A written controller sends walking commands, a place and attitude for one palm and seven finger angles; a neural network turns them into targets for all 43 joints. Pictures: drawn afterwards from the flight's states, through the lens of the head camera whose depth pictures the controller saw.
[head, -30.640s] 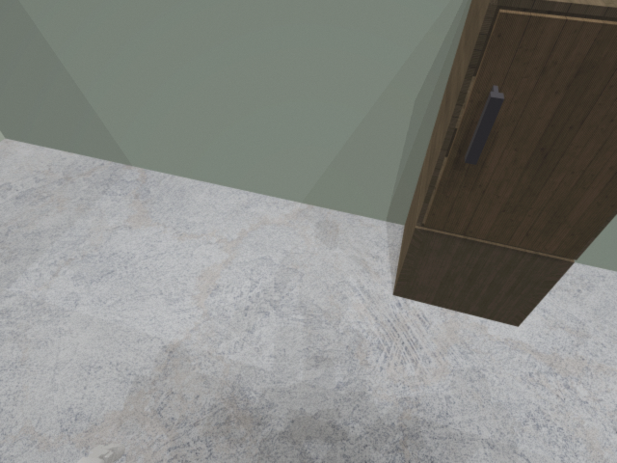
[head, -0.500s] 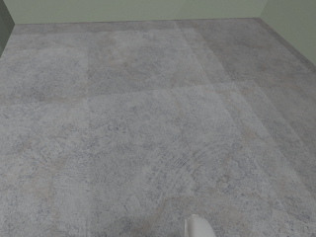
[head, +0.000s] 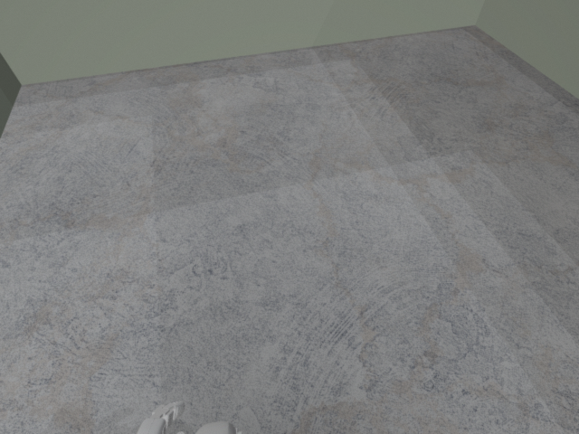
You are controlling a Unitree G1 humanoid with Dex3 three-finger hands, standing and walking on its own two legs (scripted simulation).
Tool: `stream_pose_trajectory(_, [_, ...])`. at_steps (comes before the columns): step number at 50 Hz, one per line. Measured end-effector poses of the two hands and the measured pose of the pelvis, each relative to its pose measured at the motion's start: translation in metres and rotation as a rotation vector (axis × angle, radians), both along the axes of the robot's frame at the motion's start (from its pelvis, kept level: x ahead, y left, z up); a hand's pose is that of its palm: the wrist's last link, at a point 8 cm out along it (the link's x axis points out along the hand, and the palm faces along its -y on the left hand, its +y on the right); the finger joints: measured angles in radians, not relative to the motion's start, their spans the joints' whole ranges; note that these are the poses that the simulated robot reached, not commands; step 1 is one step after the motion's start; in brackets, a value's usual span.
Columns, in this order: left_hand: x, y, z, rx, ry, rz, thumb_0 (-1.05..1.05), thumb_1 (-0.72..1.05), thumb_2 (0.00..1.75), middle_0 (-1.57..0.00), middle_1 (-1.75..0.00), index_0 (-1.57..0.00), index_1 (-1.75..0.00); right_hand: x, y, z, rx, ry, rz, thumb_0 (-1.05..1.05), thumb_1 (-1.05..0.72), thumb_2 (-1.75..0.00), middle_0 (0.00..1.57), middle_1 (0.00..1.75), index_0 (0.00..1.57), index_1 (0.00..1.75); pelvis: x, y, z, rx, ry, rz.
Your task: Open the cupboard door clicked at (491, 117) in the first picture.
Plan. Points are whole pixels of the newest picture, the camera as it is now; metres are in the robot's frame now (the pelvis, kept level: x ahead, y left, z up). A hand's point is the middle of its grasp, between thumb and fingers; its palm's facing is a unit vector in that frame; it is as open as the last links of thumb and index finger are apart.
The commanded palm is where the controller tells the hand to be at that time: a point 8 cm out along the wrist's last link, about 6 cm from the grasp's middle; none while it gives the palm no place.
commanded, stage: turn to face it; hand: left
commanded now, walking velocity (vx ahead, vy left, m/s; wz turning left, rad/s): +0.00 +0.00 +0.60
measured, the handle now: out of the picture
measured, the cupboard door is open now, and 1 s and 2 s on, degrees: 44 44 44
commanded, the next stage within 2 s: none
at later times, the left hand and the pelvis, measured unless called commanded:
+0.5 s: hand out of the picture +0.05 +0.27 -0.17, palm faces +0.29 -0.92 -0.27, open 7.4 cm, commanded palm none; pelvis +0.03 +0.03 +0.00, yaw +15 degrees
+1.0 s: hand out of the picture +0.00 +0.15 -0.15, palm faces +0.58 -0.77 -0.28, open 7.3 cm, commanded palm none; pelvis +0.06 -0.04 +0.00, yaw +36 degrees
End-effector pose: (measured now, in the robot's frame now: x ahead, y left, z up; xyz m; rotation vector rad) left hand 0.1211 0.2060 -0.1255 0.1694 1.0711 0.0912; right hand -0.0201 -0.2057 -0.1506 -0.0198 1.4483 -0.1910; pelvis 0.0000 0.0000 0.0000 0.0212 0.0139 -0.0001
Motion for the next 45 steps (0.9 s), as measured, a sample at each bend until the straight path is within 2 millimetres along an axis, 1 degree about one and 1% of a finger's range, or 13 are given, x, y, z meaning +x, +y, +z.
stream_pose_trajectory(5, [-0.019,0.033,-0.010,0.004,0.029,0.097,-0.03,0.92,0.89,-0.20,-0.30,-0.20,-0.30,0.060,-0.017,0.006,-0.081,-0.076,0.104,0.01,-0.93,-0.90,0.19,0.30,0.20,0.30,0.010,0.014,-0.005,-0.015,-0.004,0.069])
stream_pose_trajectory(9, [-0.047,0.066,-0.035,-0.005,0.086,0.181,-0.01,0.91,0.89,-0.20,-0.30,-0.20,-0.30,0.107,-0.015,0.010,-0.151,-0.149,0.199,0.01,-0.92,-0.90,0.19,0.30,0.20,0.30,0.017,0.032,-0.019,-0.038,-0.005,0.121])
stream_pose_trajectory(11, [-0.062,0.082,-0.045,0.001,0.138,0.215,-0.01,0.91,0.89,-0.20,-0.30,-0.20,-0.30,0.125,-0.011,0.013,-0.177,-0.186,0.237,0.01,-0.92,-0.90,0.19,0.30,0.20,0.30,0.019,0.038,-0.024,-0.037,0.004,0.144])
stream_pose_trajectory(13, [-0.075,0.094,-0.045,0.014,0.186,0.236,-0.01,0.91,0.89,-0.20,-0.30,-0.20,-0.30,0.136,-0.006,0.019,-0.192,-0.204,0.268,0.00,-0.92,-0.90,0.19,0.30,0.20,0.30,0.020,0.041,-0.021,-0.040,0.010,0.154])
stream_pose_trajectory(16, [-0.085,0.105,-0.035,0.026,0.214,0.269,0.00,0.91,0.89,-0.20,-0.30,-0.20,-0.30,0.147,0.000,0.027,-0.197,-0.201,0.307,0.00,-0.91,-0.90,0.19,0.30,0.20,0.30,0.022,0.045,-0.012,-0.049,0.023,0.180])
stream_pose_trajectory(21, [-0.092,0.111,-0.017,0.045,0.200,0.319,0.00,0.91,0.89,-0.20,-0.30,-0.20,-0.30,0.159,0.010,0.030,-0.163,-0.181,0.367,0.00,-0.91,-0.90,0.19,0.30,0.20,0.30,0.027,0.043,-0.001,-0.053,0.032,0.226])
stream_pose_trajectory(27, [-0.087,0.098,-0.006,0.065,0.170,0.368,0.00,0.91,0.89,-0.20,-0.30,-0.20,-0.30,0.174,0.008,0.021,-0.107,-0.165,0.416,0.00,-0.90,-0.90,0.20,0.30,0.20,0.30,0.034,0.026,0.000,-0.045,0.031,0.292])
stream_pose_trajectory(31, [-0.077,0.077,-0.001,0.082,0.131,0.393,0.00,0.91,0.89,-0.20,-0.30,-0.20,-0.30,0.188,-0.006,0.007,-0.072,-0.155,0.445,0.00,-0.90,-0.90,0.20,0.30,0.20,0.30,0.039,0.005,-0.005,-0.031,0.031,0.344])
stream_pose_trajectory(34, [-0.075,0.057,0.001,0.109,0.093,0.419,0.00,0.91,0.89,-0.20,-0.30,-0.20,-0.30,0.204,-0.021,-0.008,-0.049,-0.155,0.464,0.00,-0.90,-0.90,0.20,0.30,0.20,0.30,0.045,-0.013,-0.013,-0.011,0.032,0.382])
stream_pose_trajectory(36, [-0.080,0.043,0.007,0.114,0.094,0.439,0.00,0.91,0.89,-0.20,-0.30,-0.20,-0.30,0.217,-0.027,-0.010,-0.042,-0.152,0.489,0.00,-0.90,-0.90,0.20,0.30,0.20,0.30,0.047,-0.021,-0.010,-0.002,0.024,0.417])
stream_pose_trajectory(40, [-0.095,0.016,0.016,0.096,0.119,0.502,0.00,0.90,0.89,-0.20,-0.30,-0.20,-0.30,0.244,-0.034,-0.003,-0.034,-0.157,0.543,0.00,-0.91,-0.90,0.20,0.30,0.20,0.30,0.055,-0.031,-0.001,0.025,0.020,0.475])
stream_pose_trajectory(43, [-0.107,-0.001,0.016,0.073,0.137,0.548,0.00,0.90,0.89,-0.20,-0.30,-0.20,-0.30,0.262,-0.033,0.002,-0.033,-0.164,0.585,0.00,-0.91,-0.90,0.19,0.30,0.20,0.30,0.060,-0.037,0.003,0.038,0.021,0.519])
stream_pose_trajectory(45, [-0.117,-0.007,0.015,0.071,0.142,0.594,0.00,0.92,0.89,-0.20,-0.30,-0.20,-0.30,0.273,-0.029,0.005,-0.035,-0.166,0.623,0.00,-0.91,-0.90,0.19,0.30,0.20,0.30,0.062,-0.040,0.004,0.041,0.019,0.549])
